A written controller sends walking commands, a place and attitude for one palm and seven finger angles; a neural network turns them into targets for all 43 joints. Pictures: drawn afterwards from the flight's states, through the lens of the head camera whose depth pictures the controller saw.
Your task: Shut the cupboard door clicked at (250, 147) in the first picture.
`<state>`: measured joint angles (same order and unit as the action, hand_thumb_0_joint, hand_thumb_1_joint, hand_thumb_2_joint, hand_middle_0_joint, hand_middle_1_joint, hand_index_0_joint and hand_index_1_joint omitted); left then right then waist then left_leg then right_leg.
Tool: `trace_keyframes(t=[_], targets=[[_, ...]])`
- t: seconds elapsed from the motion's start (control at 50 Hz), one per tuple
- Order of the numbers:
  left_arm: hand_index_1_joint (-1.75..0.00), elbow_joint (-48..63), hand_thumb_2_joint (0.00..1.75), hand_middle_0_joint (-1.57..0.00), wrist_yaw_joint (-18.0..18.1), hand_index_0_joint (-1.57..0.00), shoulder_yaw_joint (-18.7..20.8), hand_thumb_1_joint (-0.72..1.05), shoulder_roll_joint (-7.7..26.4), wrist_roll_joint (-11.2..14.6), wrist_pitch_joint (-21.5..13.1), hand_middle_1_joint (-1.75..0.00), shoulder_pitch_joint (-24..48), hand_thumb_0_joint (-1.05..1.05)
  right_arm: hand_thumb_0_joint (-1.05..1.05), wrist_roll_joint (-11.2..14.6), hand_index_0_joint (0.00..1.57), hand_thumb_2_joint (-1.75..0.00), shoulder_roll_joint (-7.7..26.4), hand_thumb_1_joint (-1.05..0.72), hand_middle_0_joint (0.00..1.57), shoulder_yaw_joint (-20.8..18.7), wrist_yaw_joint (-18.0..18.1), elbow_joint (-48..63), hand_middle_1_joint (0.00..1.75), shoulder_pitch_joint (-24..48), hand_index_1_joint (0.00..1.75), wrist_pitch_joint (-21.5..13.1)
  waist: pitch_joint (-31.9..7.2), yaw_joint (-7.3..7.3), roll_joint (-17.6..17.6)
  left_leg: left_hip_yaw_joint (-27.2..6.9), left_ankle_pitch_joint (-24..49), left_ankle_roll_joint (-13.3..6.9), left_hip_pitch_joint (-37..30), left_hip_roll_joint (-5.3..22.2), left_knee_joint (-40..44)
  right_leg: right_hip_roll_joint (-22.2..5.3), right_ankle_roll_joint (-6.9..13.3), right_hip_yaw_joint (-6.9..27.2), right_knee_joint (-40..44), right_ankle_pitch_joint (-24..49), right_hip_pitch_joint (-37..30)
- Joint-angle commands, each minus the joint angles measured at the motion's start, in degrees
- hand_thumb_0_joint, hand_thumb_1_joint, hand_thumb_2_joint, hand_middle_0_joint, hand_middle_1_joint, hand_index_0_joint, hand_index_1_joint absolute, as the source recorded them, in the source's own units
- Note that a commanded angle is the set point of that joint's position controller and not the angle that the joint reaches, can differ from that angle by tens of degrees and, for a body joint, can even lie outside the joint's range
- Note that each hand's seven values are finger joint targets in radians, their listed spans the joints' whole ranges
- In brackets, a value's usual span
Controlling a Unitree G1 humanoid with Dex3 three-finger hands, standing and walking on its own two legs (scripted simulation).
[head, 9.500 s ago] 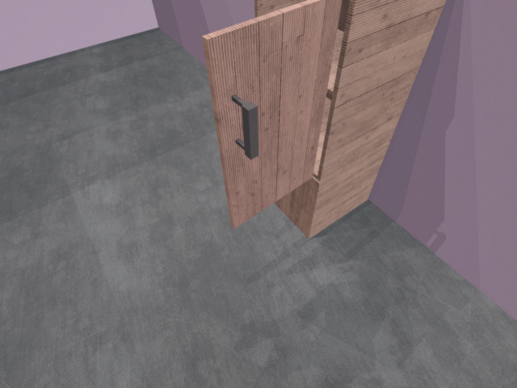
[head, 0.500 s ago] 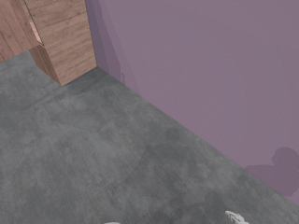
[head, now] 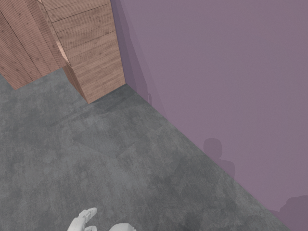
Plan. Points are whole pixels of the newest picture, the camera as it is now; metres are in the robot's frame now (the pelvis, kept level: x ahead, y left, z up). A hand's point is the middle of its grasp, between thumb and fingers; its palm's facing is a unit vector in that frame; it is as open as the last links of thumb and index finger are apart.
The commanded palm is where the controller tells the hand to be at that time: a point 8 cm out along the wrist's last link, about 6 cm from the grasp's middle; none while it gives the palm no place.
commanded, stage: walk to a spot facing it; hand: left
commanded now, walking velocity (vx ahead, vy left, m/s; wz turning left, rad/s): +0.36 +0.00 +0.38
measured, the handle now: out of the picture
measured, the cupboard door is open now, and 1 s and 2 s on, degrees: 94 94 94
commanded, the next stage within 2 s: turn to face it in 0.94 s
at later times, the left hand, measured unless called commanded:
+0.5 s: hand out of the picture +0.13 +0.23 -0.18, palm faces +0.24 -0.96 -0.13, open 7.4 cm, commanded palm none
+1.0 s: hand (95, 112) +0.58 +0.26 -0.15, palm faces +0.11 -0.98 -0.17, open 7.4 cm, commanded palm none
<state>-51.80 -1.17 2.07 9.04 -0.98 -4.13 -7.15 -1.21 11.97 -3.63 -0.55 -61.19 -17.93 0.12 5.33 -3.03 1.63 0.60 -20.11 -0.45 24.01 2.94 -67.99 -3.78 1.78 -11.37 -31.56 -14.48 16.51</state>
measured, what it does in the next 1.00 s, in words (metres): walks ahead: left foot, then right foot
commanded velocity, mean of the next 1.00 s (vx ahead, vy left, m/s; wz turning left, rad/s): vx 0.35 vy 0.00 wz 0.15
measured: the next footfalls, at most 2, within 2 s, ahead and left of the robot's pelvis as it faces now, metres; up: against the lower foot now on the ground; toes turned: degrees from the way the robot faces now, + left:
left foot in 0.38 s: +0.28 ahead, +0.16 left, +0.00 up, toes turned +15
right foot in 0.92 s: +0.56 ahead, -0.02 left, +0.00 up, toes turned +3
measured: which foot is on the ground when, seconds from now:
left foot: up 0.00-0.36, down 0.38-0.92, up 0.94-1.00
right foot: down 0.00-0.38, up 0.40-0.90, down 0.92-1.00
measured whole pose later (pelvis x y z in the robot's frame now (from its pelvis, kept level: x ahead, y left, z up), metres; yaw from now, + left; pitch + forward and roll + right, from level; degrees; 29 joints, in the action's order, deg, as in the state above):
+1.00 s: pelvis +0.46 +0.07 -0.01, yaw +11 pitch -1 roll -1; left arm -53.8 -1.3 1.9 10.7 -0.6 -4.2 -3.3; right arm -0.5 8.0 -1.6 0.6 -67.1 -25.9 -1.2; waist 5.5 -4.6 0.3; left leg 2.0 -26.9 -0.7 14.5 2.3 -63.7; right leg -1.8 2.6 -8.7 -34.3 -14.6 18.5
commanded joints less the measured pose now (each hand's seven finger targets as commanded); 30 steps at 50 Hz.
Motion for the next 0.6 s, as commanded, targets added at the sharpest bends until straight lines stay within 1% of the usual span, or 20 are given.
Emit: trace_keyframes(t=[0.0,0.06,0.08,0.12,0.18,0.24,0.26,0.28,0.3,0.32,0.34,0.36,0.38,0.4,0.42,0.44,0.46,0.48,0.52,0.58], targets=[[-0.3,-1.53,0.9,-0.2,1.26,-0.2,1.73,0.9,6.45,-0.17,-1.31,-0.3,-9.33,0.0,0.0,-0.3,0.2,-0.9,0.41,-0.9,0.2,-0.29,-0.94,4.82,0.3,1.41,0.3,-0.81,-4.37,2.47,-9.41,-0.59,7.26,1.33,9.85,4.56,1.27,-16.21,2.48,9.96,21.71,6.44,-7.23],[-0.3,-3.4,0.9,-0.2,1.48,-0.2,2.12,0.9,5.54,-0.34,-1.97,-0.3,-12.47,0.0,0.0,-0.49,0.2,-0.9,-0.37,-0.9,0.2,-0.3,-1.36,6.24,0.3,5.12,0.3,-0.6,-4.54,2.98,-6.51,0.76,8.83,2.14,13.84,4.71,8.48,-16.39,4.19,7.24,22.18,11.87,-13.18],[-0.3,-4.3,0.9,-0.2,1.6,-0.2,2.05,0.9,5.54,-0.4,-2.05,-0.3,-13.89,0.0,0.0,-0.41,0.2,-0.9,-0.99,-0.9,0.2,-0.3,-1.61,6.99,0.3,7.0,0.3,-0.66,-4.15,3.66,-5.86,1.21,9.34,2.03,14.46,4.55,10.62,-16.47,4.37,6.6,22.16,13.48,-14.15],[-0.3,-5.74,0.9,-0.2,1.52,-0.2,1.57,0.9,6.29,-0.29,-2.04,-0.3,-15.49,0.0,0.0,-0.36,0.2,-0.9,-1.03,-0.9,0.2,0.12,-2.01,8.15,0.3,10.53,0.3,-0.77,-3.33,4.34,-5.42,2.33,9.86,1.83,15.28,4.02,15.79,-16.39,4.55,4.88,21.76,16.85,-16.71],[-0.3,-7.86,0.9,-0.2,1.5,-0.2,1.17,0.9,7.15,-0.47,-1.79,-0.3,-17.29,0.0,0.0,-0.19,0.2,-0.9,-1.08,-0.9,0.2,0.55,-2.62,9.75,0.3,15.78,0.3,-1.08,-1.59,5.43,-8.18,4.13,9.88,1.05,13.88,3.07,23.37,-16.35,4.14,2.83,20.83,19.16,-18.2],[-0.3,-8.92,0.9,-0.2,1.5,-0.2,1.25,0.9,8.86,-0.59,-1.36,-0.3,-18.25,0.0,0.0,-0.2,0.2,-0.9,-0.19,-0.9,0.2,0.86,-2.82,10.48,0.3,18.33,0.3,-1.54,-0.31,5.77,-9.85,6.17,7.48,-0.47,10.2,1.54,28.7,-17.09,3.78,1.88,19.09,22.3,-19.47],[-0.3,-9.28,0.9,-0.2,1.48,-0.2,1.36,0.9,9.51,-0.6,-1.21,-0.3,-18.31,0.0,0.0,-0.24,0.2,-0.9,0.29,-0.9,0.2,0.82,-2.69,10.41,0.3,17.77,0.3,-1.72,-0.47,5.26,-9.68,7.01,5.92,-1.14,7.32,0.74,30.14,-17.63,3.77,1.41,17.36,24.53,-19.27],[-0.3,-9.66,0.9,-0.2,1.38,-0.2,1.37,0.9,9.81,-0.62,-1.08,-0.3,-18.22,0.0,0.0,-0.35,0.2,-0.9,0.63,-0.9,0.2,0.64,-2.47,9.8,0.3,16.0,0.3,-1.96,-1.24,4.19,-9.74,8.74,5.0,-1.84,2.4,-1.0,31.99,-16.96,3.35,0.32,14.2,28.86,-17.72],[-0.3,-9.35,0.9,-0.2,1.27,-0.2,1.52,0.9,10.5,-0.33,-1.01,-0.3,-16.97,0.0,0.0,-0.64,0.2,-0.9,1.64,-0.9,0.2,0.48,-2.05,8.42,0.3,10.99,0.3,-2.28,-2.71,1.2,-8.71,10.6,6.05,-2.72,-6.0,-3.27,34.76,-15.55,2.34,-2.71,7.8,34.12,-14.65],[-0.3,-9.08,0.9,-0.2,1.02,-0.2,1.32,0.9,10.68,0.11,-0.85,-0.3,-16.34,0.0,0.0,-1.0,0.2,-0.9,4.09,-0.9,0.2,-0.12,-1.6,6.22,0.3,3.39,0.3,-2.49,-6.79,-2.2,-6.3,10.07,7.06,-3.95,-18.72,-3.75,37.4,-13.49,0.73,-4.78,-3.78,34.18,-8.59],[-0.3,-7.67,0.9,-0.2,0.46,-0.2,1.01,0.9,8.69,0.35,-0.82,-0.3,-16.8,0.0,0.0,-1.37,0.2,-0.9,9.95,-0.9,0.2,-1.61,-0.77,4.41,0.3,-5.53,0.3,-2.75,-13.64,-5.87,2.76,-5.17,4.21,-7.74,-33.71,6.5,40.08,-8.81,-2.24,-5.48,-19.56,18.33,4.52],[-0.3,-4.9,0.9,-0.2,-0.01,-0.2,0.35,0.9,6.02,0.42,-0.91,-0.3,-15.88,0.0,0.0,-0.87,0.2,-0.9,14.84,-0.9,0.2,-2.69,0.3,3.19,0.3,-11.77,0.3,-3.1,-18.29,-6.87,13.27,-28.11,9.75,-13.98,-42.48,20.05,47.75,-1.09,-4.16,-1.67,-37.47,-14.88,18.51],[-0.3,-3.11,0.9,-0.2,0.42,-0.2,0.43,0.9,8.11,0.53,-0.54,-0.3,-10.25,0.0,0.0,0.13,0.2,-0.9,15.26,-0.9,0.2,-2.78,1.36,2.82,0.3,-11.77,0.3,-2.62,-16.68,-6.87,3.85,-29.76,14.37,-16.09,-40.8,22.22,49.7,-2.2,-2.91,6.62,-44.95,-15.75,22.49],[-0.3,-2.4,0.9,-0.2,0.75,-0.2,0.94,0.9,6.71,0.22,-0.56,-0.3,-8.52,0.0,0.0,0.0,0.2,-0.9,14.76,-0.9,0.2,-2.65,1.42,3.62,0.3,-7.54,0.3,-2.8,-11.44,-4.55,0.12,-26.02,11.62,-15.61,-32.03,22.26,50.99,-4.33,-2.63,7.87,-47.46,-13.47,23.6],[-0.3,-3.45,0.9,-0.2,0.86,-0.2,0.92,0.9,5.58,0.01,-0.11,-0.3,-7.86,0.0,0.0,0.07,0.2,-0.9,11.4,-0.9,0.2,-1.86,1.64,4.83,0.3,-2.33,0.3,-3.41,-7.66,-2.14,1.66,-22.35,12.03,-13.36,-23.81,19.22,52.43,-5.61,-3.01,9.62,-47.03,-8.92,23.75],[-0.3,-4.91,0.9,-0.2,0.6,-0.2,1.13,0.9,5.21,-0.41,0.63,-0.3,-9.83,0.0,0.0,0.07,0.2,-0.9,8.45,-0.9,0.2,-0.86,1.71,5.49,0.3,0.83,0.3,-3.82,-4.92,0.11,3.99,-17.14,11.2,-11.16,-17.8,17.13,54.19,-7.03,-3.33,10.83,-44.34,-5.68,20.67],[-0.3,-5.73,0.9,-0.2,0.27,-0.2,1.14,0.9,4.57,-0.72,1.34,-0.3,-11.64,0.0,0.0,0.09,0.2,-0.9,6.47,-0.9,0.2,-0.2,1.74,5.34,0.3,1.46,0.3,-4.33,-3.69,1.43,4.79,-12.72,13.0,-9.84,-14.8,14.78,55.16,-7.03,-3.53,10.73,-40.99,-3.7,18.04],[-0.3,-6.34,0.9,-0.2,0.05,-0.2,1.1,0.9,3.99,-0.82,1.78,-0.3,-13.34,0.0,0.0,0.17,0.2,-0.9,5.56,-0.9,0.2,0.08,1.78,4.83,0.3,2.08,0.3,-4.66,-3.54,2.75,6.21,-9.26,13.73,-8.91,-13.19,13.02,55.59,-6.61,-3.8,10.33,-38.45,-2.52,16.2],[-0.3,-6.07,0.9,-0.2,-0.12,-0.2,1.21,0.9,3.52,-0.72,2.46,-0.3,-12.67,0.0,0.0,0.33,0.2,-0.9,4.76,-0.9,0.2,0.25,1.72,3.94,0.3,0.93,0.3,-5.1,-3.53,3.47,5.81,-6.04,15.39,-9.27,-12.76,11.68,57.09,-6.15,-4.01,9.78,-33.88,0.26,15.85],[-0.3,-3.88,0.9,-0.2,-0.39,-0.2,1.54,0.9,3.53,-0.79,2.77,-0.3,-7.24,0.0,0.0,0.22,0.2,-0.9,4.04,-0.9,0.2,-0.24,1.71,3.19,0.3,-1.71,0.3,-5.39,-1.43,3.0,1.89,-5.53,15.1,-9.82,-13.7,11.33,59.66,-5.83,-4.34,9.49,-27.38,5.58,18.13]])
